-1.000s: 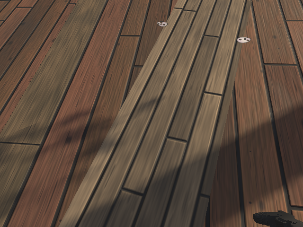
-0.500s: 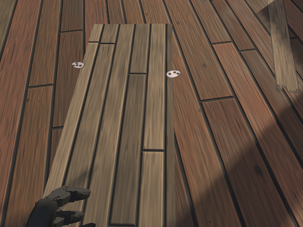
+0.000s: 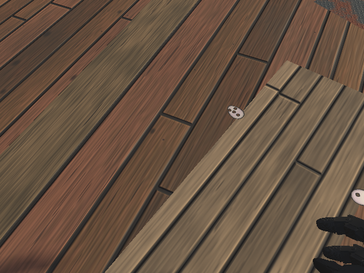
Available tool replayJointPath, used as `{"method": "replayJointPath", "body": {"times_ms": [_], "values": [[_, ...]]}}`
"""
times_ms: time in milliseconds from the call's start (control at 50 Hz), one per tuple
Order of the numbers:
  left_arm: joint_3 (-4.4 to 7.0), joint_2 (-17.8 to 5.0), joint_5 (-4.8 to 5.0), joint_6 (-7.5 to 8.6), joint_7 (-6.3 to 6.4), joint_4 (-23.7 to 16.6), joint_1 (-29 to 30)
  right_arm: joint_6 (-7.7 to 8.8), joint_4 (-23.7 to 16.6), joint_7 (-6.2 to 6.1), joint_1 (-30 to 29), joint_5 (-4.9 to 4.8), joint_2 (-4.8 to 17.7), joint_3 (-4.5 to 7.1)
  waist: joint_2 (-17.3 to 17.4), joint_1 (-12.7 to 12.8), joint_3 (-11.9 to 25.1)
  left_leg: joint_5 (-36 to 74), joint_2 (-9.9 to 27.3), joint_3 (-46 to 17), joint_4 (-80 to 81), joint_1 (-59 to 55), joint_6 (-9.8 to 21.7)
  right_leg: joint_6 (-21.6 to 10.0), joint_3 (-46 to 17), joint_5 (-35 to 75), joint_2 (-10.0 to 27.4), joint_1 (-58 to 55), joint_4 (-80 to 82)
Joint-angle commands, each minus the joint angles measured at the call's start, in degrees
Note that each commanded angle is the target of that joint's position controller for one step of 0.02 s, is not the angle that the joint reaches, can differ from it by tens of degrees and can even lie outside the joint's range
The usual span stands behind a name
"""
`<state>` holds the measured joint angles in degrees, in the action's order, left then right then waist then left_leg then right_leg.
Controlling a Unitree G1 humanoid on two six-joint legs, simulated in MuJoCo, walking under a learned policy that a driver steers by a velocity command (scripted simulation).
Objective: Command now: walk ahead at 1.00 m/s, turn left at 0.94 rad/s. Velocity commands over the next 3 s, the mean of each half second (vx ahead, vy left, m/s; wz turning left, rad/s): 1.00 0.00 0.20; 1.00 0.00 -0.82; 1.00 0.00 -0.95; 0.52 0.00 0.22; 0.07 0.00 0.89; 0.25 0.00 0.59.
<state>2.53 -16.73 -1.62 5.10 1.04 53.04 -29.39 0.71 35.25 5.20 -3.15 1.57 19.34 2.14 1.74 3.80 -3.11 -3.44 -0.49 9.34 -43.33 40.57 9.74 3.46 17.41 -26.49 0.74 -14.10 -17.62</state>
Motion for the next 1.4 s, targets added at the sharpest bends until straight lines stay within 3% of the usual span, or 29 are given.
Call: {"method": "replayJointPath", "body": {"times_ms": [20,60,80,100,120,180,280,400,440,480,500,520,540,580,640,740,840,880,920,940,960,980,1020,1100,1260,1340,1360,1380,1400], "values": [[2.66,-13.43,-0.62,-0.7,0.94,-8.98,13.01,0.0,7.19,-1.57,33.06,-0.01,7.22,2.99,-6.7,-21.26,13.19,-3.84,-5.69,-2.73,2.06,-44.88,4.71,-5.15,-4.52,82.42,13.72,21.87,-35.37],[-0.03,-2.57,-2.28,-0.36,-0.61,-11.62,8.85,-1.05,7.24,-3.97,28.22,-0.65,14.97,5.2,12.06,-10.46,9.86,3.87,6.28,-27.7,2.96,-57.89,10.05,-2.85,-8.27,-4.58,-1.24,52.68,-78.63],[-0.03,-5.88,-0.71,1.0,-0.74,-18.14,10.18,-1.56,4.56,-4.27,28.19,-0.04,17.95,6.06,11.54,-10.89,21.65,-14.16,14.03,-51.18,19.43,-68.17,19.03,-2.51,-20.62,-1.7,-2.14,64.72,-81.47],[-0.03,-8.62,-0.97,2.15,-0.73,-18.3,15.01,-1.48,4.35,-4.92,27.23,-0.2,14.84,5.81,1.66,-11.06,13.93,-23.38,15.21,-55.43,28.84,-61.23,16.41,-2.65,-22.53,3.28,1.09,67.88,-75.12],[-0.09,-9.04,-0.85,2.35,-0.78,-17.69,15.93,-0.98,5.05,-5.3,24.8,-0.22,11.92,5.11,-3.7,-7.74,5.23,-21.2,13.58,-51.39,30.62,-50.59,13.95,-2.49,-22.1,6.54,3.25,65.45,-68.65],[-1.24,-5.61,-2.51,-1.15,-1.2,-14.34,10.87,2.46,5.97,-5.83,20.66,-0.55,5.14,2.3,-8.44,-0.33,-0.05,-6.31,8.5,-35.04,31.47,-27.66,10.25,-1.02,-20.75,6.33,8.56,50.75,-56.66],[-2.74,-1.06,0.31,-1.9,-3.25,-18.4,24.98,6.21,9.12,-3.93,24.63,-1.34,4.26,1.98,-3.46,-4.93,-4.52,14.25,1.0,-15.28,37.02,-24.42,2.79,-4.66,-14.39,29.16,8.8,47.12,-29.35],[-1.44,-3.5,1.22,-1.22,-4.13,-16.97,27.6,6.79,12.19,-5.55,28.45,-0.35,7.38,1.98,1.22,-5.66,-0.21,49.3,6.78,-6.27,36.77,-47.13,-4.04,-10.5,-9.74,35.78,-1.78,42.24,-15.42],[-0.09,-6.75,1.04,-1.76,-3.83,-14.14,18.43,5.29,11.8,-6.99,26.26,1.52,9.22,2.48,5.14,0.09,5.91,68.19,9.32,-4.33,22.59,-51.8,-6.17,-11.95,-8.61,27.25,-6.39,34.74,-17.11],[2.23,-10.43,0.96,-2.52,-2.89,-6.69,-5.43,3.46,9.73,-7.84,19.17,2.51,10.66,3.04,3.63,12.48,13.09,65.66,8.38,-1.9,-11.22,-42.19,-6.91,-15.34,-11.88,19.51,-6.41,14.09,-14.61],[3.38,-13.03,0.81,-3.33,-2.04,-5.06,-9.84,4.3,8.44,-7.01,17.09,2.72,4.73,1.41,-5.2,11.74,12.75,17.28,1.03,-2.62,-34.83,-25.31,-6.16,-17.52,-21.94,12.1,0.29,3.63,-19.06],[4.3,-17.05,-0.3,-3.74,-2.11,-6.57,-1.78,5.61,4.31,-5.37,23.83,-0.21,-0.66,-0.05,-24.85,0.39,16.3,-25.55,-8.17,-9.52,-52.79,3.28,-10.04,-29.98,-59.73,4.64,13.19,-9.99,-7.37],[4.25,-13.15,0.49,-3.6,-2.54,-9.12,2.69,6.7,3.59,-5.69,20.27,0.76,2.65,-0.86,-9.36,2.47,15.83,-18.63,-3.67,-16.48,-49.88,6.34,-7.67,-28.56,-65.53,1.07,13.7,-7.02,1.33],[3.24,-8.46,0.89,-3.23,-2.45,-7.76,4.78,7.39,2.6,-5.27,15.31,1.31,3.73,-1.32,3.84,-1.69,4.95,-12.39,1.96,-15.95,-37.55,1.75,-7.29,-23.7,-54.56,4.47,10.52,10.96,4.57],[2.37,-7.78,1.42,-1.56,-1.86,-6.93,5.65,4.05,0.73,-4.73,14.56,3.4,1.75,-2.47,1.78,-6.2,-0.72,-15.09,5.2,-14.05,-27.74,-3.58,-10.31,-21.99,-44.33,12.14,3.55,27.22,6.79],[3.36,-9.38,2.13,-0.5,-2.0,-6.91,3.13,3.59,-5.76,-3.58,-1.06,1.54,-0.17,-4.08,-2.29,-1.04,-4.43,3.96,4.29,-8.36,-0.85,-8.74,-12.91,-18.64,-38.38,29.32,-1.81,34.78,10.28],[4.36,-11.04,2.3,-0.84,-1.32,-5.97,0.42,4.24,-7.7,-4.04,-4.7,0.5,0.68,-3.83,-5.03,1.84,0.55,9.48,0.29,-9.05,12.69,-14.33,-10.72,-14.65,-40.13,48.44,0.08,20.73,3.57],[4.93,-13.6,1.9,-0.6,-1.04,-6.71,2.88,4.5,-5.26,-5.17,4.07,0.2,4.57,-2.07,-5.05,-2.69,7.56,3.29,-2.51,-9.81,14.39,-29.0,-9.54,-11.91,-40.38,61.73,-0.19,19.31,-7.91],[4.83,-13.53,1.0,0.45,-1.41,-8.6,9.25,4.92,0.25,-7.26,27.64,0.3,10.31,1.0,-4.26,-15.21,18.94,-10.46,5.01,-15.42,11.03,-54.13,-7.71,-10.68,-38.33,52.06,-2.75,29.03,-34.05],[2.27,-3.12,1.56,0.8,-1.23,-10.31,7.4,4.98,1.78,-8.16,35.03,2.71,13.56,2.26,9.96,-14.18,25.15,-27.44,21.73,-33.83,13.71,-67.74,-5.24,-10.72,-31.61,4.83,-7.75,43.11,-53.37],[0.98,-3.4,3.74,0.04,-1.3,-13.52,2.0,4.39,1.05,-7.39,28.76,2.55,15.93,3.23,23.45,-7.97,31.61,-36.34,29.72,-62.91,25.08,-69.59,0.26,-9.92,-26.83,-1.73,-8.19,53.74,-64.33],[1.48,-7.82,1.83,-1.22,-0.83,-11.26,7.67,4.0,-0.51,-6.99,22.02,2.15,8.42,2.37,9.48,-8.63,20.38,-42.48,24.77,-54.21,27.52,-60.03,-0.56,-10.28,-25.06,5.9,-2.82,57.66,-64.01],[1.84,-7.76,0.34,-2.45,-2.33,-11.66,13.95,4.0,1.7,-6.53,20.16,2.02,2.95,1.12,-0.81,-7.77,8.79,-23.65,19.96,-36.02,28.03,-46.33,-2.24,-9.3,-22.88,10.63,0.6,56.18,-59.57],[0.18,-2.28,-0.5,-5.13,-4.66,-16.32,19.96,5.95,8.33,-5.45,25.15,-0.27,-0.08,0.45,3.05,-4.71,2.07,-4.47,17.04,-18.25,31.42,-38.58,-4.72,-8.9,-21.63,11.08,5.28,59.18,-56.98],[-1.82,-2.46,-0.01,-5.09,-7.27,-22.65,34.52,7.14,11.68,-5.54,26.81,0.01,4.76,1.21,0.04,-3.87,-4.81,33.16,11.0,6.32,35.71,-35.4,-9.61,-11.84,-7.57,28.07,0.07,48.51,-29.42],[0.44,-7.62,-0.1,-4.46,-5.61,-17.09,16.94,4.13,10.62,-7.26,26.19,0.19,11.31,2.83,5.25,6.89,6.48,67.41,15.34,5.83,7.44,-40.37,-9.72,-16.17,-6.89,18.89,-7.26,26.17,-26.13],[2.18,-10.38,-0.01,-4.08,-4.48,-12.91,4.08,3.3,9.08,-7.05,23.33,0.48,11.48,2.92,4.19,12.01,11.57,60.87,15.72,4.41,-9.82,-32.53,-8.75,-18.53,-10.92,16.92,-7.71,10.74,-22.59],[3.92,-12.72,0.78,-4.27,-2.74,-10.74,2.25,2.96,9.0,-6.0,23.53,1.17,8.67,2.66,-3.34,9.88,10.74,11.16,8.01,4.06,-30.8,-19.17,-9.26,-20.09,-17.95,12.86,-4.52,1.05,-19.04],[5.14,-19.57,-0.08,-5.59,-2.07,-13.14,8.9,3.57,3.61,-5.45,27.07,1.22,2.37,1.06,-15.89,0.6,12.43,-26.8,-0.03,0.58,-52.14,2.17,-12.13,-27.39,-45.63,19.32,8.74,-8.52,-15.99]]}}
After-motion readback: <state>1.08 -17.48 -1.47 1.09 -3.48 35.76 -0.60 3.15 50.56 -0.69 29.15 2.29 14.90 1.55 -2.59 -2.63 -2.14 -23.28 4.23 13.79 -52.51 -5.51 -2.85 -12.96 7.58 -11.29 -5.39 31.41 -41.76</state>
